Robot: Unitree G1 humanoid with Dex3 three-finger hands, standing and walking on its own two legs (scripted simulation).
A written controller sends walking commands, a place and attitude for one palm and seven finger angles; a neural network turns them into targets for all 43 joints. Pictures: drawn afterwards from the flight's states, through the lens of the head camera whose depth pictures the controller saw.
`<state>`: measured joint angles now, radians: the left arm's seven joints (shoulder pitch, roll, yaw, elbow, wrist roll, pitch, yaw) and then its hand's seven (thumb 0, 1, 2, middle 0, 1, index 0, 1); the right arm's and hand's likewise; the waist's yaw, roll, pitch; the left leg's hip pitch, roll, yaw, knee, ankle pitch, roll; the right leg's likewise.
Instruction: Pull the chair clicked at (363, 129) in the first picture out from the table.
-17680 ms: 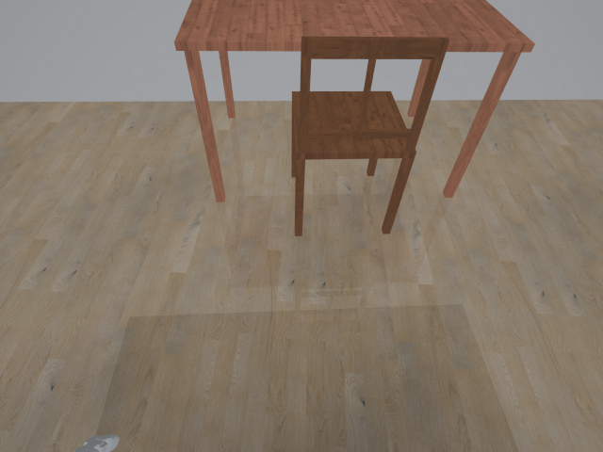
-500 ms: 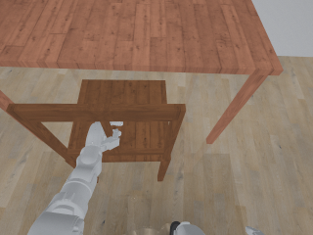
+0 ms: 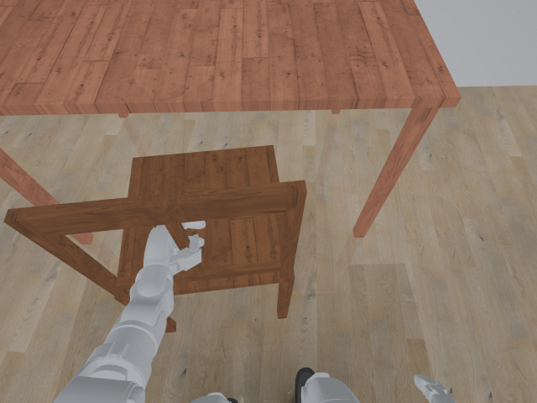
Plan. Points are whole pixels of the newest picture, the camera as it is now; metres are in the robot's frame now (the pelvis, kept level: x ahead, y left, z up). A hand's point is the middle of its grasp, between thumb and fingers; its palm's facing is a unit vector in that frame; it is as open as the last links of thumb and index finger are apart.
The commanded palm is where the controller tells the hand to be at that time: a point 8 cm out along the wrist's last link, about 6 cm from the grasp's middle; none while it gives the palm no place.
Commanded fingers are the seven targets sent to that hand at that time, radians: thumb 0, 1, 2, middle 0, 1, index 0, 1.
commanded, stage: step backward, pulling the chair out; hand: left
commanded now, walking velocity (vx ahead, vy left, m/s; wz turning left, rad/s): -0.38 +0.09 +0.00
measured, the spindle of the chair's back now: (187, 249) +0.38 +0.15 -0.10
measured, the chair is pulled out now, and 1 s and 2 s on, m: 0.11 0.17 0.32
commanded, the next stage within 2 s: none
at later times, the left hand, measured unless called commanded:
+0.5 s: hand (198, 283) +0.30 +0.11 -0.06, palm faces +0.04 -0.99 -0.16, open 4.9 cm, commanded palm +0.29 +0.16 -0.06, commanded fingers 0.00 0.90 0.90 -0.50 -1.45 -0.50 -1.45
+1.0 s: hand (196, 287) +0.29 +0.11 -0.06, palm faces +0.00 -0.99 -0.16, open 4.9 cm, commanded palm +0.27 +0.17 -0.06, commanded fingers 0.00 0.90 0.90 -0.50 -1.45 -0.50 -1.45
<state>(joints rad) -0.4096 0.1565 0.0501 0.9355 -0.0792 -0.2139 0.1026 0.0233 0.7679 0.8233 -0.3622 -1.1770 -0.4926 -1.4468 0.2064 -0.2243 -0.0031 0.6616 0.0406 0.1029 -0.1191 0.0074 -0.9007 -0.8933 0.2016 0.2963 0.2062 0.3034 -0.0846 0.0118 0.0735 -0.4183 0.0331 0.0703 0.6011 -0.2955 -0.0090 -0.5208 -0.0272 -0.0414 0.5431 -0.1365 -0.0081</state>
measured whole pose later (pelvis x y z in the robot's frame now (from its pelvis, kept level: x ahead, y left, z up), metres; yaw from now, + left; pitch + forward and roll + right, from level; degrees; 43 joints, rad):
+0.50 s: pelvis -0.04 +0.00 +0.00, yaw +1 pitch +3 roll +1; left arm -0.43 0.11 0.01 1.03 -0.07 -0.24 0.13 0.02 0.75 0.84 -0.37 -1.18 -0.49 -1.45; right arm 0.25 -0.24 0.01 0.74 0.05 -0.01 -0.11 0.01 -0.90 -0.89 0.20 0.30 0.21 0.30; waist -0.06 0.01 0.08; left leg -0.42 0.01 0.07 0.63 -0.31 -0.01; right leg -0.51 -0.05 -0.04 0.54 -0.08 -0.01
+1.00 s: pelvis -0.06 +0.01 +0.00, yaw +3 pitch +3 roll +1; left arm -0.49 0.12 -0.01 0.97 -0.05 -0.16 0.12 0.02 0.75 0.82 -0.33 -1.22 -0.49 -1.45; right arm 0.19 -0.28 0.00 0.73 0.04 0.01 -0.12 0.01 -0.90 -0.89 0.20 0.30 0.20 0.30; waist -0.09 0.00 0.13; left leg -0.37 0.01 0.01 0.61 -0.28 -0.03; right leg -0.51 -0.09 -0.06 0.55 -0.09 0.01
